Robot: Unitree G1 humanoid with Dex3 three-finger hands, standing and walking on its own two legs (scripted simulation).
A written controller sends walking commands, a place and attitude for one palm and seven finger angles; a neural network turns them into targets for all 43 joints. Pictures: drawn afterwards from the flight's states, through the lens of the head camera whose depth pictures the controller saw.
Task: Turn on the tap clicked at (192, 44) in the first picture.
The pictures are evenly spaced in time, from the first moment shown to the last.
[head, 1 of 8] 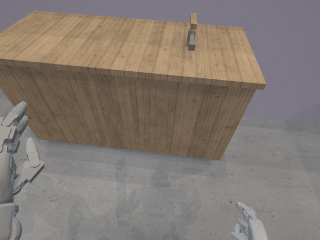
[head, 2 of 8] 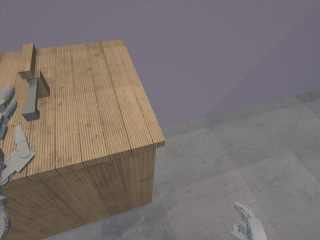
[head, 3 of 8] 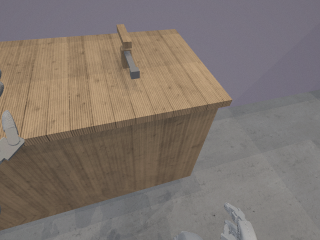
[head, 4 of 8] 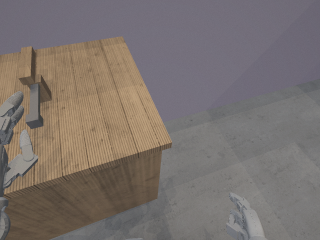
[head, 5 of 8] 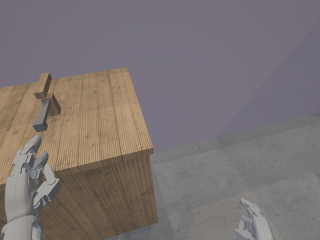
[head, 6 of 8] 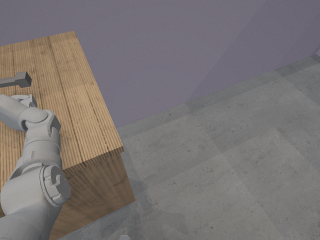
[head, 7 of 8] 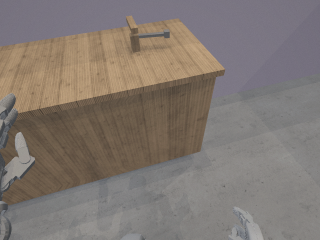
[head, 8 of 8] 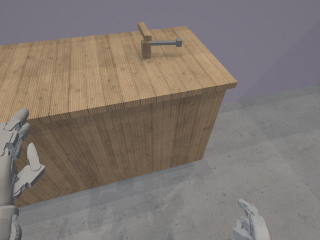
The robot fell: no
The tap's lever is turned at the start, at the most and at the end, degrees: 0 80 80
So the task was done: yes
